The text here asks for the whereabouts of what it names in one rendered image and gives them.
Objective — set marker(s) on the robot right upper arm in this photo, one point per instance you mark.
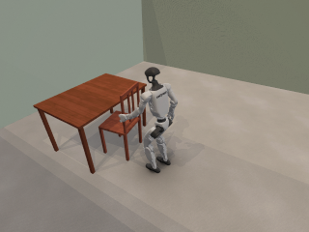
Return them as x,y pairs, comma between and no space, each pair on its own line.
170,93

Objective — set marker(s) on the humanoid robot torso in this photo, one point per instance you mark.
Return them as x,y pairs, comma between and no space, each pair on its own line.
159,105

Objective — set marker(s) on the robot left upper arm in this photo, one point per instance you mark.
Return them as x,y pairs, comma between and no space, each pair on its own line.
144,98

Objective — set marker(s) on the chair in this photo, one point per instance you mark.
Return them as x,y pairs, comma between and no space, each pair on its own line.
114,125

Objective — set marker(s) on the right robot hand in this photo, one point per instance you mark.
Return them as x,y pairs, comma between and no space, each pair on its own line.
172,115

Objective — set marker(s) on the left robot forearm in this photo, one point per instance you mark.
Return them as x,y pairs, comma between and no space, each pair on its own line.
132,115

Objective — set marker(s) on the right robot forearm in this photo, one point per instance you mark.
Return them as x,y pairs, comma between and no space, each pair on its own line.
172,108

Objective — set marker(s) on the left robot hand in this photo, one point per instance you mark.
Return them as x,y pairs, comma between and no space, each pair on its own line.
122,117

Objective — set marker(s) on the table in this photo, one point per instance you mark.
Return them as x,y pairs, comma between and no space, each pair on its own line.
84,103

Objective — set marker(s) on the robot head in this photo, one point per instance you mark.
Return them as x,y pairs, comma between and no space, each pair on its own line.
153,71

